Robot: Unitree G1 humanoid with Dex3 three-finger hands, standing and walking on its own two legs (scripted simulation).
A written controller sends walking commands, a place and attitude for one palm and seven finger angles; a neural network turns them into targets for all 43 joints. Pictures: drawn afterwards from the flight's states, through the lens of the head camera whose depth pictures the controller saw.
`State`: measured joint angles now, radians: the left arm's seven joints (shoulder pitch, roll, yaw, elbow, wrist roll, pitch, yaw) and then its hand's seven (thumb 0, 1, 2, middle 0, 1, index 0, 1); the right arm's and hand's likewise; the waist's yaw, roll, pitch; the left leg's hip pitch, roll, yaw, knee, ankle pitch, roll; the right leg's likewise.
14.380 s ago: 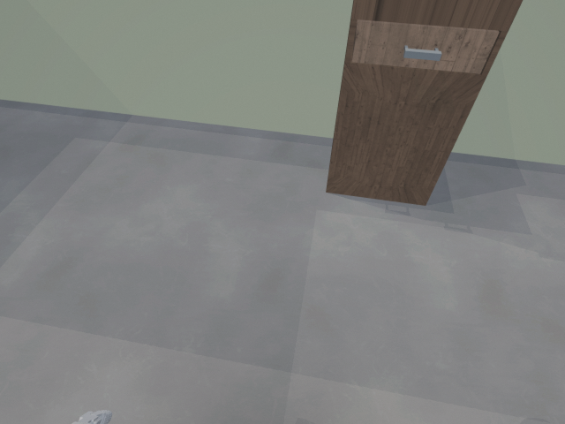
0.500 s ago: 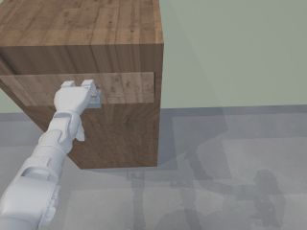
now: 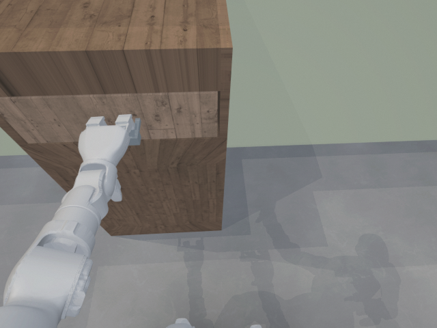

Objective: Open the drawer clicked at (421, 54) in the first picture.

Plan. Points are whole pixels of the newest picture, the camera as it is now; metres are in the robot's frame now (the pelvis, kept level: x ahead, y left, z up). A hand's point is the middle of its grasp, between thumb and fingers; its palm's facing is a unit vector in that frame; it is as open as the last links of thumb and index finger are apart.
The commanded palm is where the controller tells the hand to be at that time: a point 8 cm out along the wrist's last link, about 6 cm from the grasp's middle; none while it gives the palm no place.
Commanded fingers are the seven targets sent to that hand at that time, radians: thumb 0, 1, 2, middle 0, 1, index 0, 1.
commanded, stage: lower the fingers behind the handle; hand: left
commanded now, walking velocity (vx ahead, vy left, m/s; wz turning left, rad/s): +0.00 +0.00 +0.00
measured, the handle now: (112, 130) +0.51 +0.22 +0.02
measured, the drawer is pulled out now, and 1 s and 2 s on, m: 0.00 0.00 0.02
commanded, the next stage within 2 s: close the thumb around the handle in 0.46 s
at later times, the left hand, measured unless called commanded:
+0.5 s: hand (116, 156) +0.46 +0.21 +0.00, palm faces -0.06 -0.02 -1.00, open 13.7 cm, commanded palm +0.44 +0.20 +0.06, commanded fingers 0.00 -0.50 0.30 -0.30 -1.20 -0.30 -1.20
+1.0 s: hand (115, 156) +0.46 +0.21 +0.00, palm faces -0.05 -0.03 -1.00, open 8.6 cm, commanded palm +0.44 +0.21 +0.06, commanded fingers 0.00 0.79 0.85 -0.39 -1.34 -0.39 -1.34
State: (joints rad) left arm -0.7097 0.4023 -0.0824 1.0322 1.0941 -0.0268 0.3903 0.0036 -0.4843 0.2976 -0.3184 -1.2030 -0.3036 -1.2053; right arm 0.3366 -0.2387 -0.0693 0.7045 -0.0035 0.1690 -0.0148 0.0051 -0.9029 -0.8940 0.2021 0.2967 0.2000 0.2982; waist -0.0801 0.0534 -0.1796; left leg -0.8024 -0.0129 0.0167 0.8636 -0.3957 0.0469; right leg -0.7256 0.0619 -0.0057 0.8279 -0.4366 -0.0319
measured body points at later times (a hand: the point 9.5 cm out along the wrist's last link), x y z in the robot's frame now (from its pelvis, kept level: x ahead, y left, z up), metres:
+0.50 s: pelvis +0.00 +0.00 +0.00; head +0.09 +0.00 +0.44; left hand +0.45 +0.21 +0.06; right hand +0.02 -0.27 -0.14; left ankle +0.00 +0.09 -0.69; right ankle -0.03 -0.11 -0.69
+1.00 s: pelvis +0.01 +0.00 +0.00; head +0.09 +0.00 +0.44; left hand +0.46 +0.21 +0.06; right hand +0.04 -0.27 -0.13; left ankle +0.00 +0.09 -0.69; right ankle -0.03 -0.11 -0.69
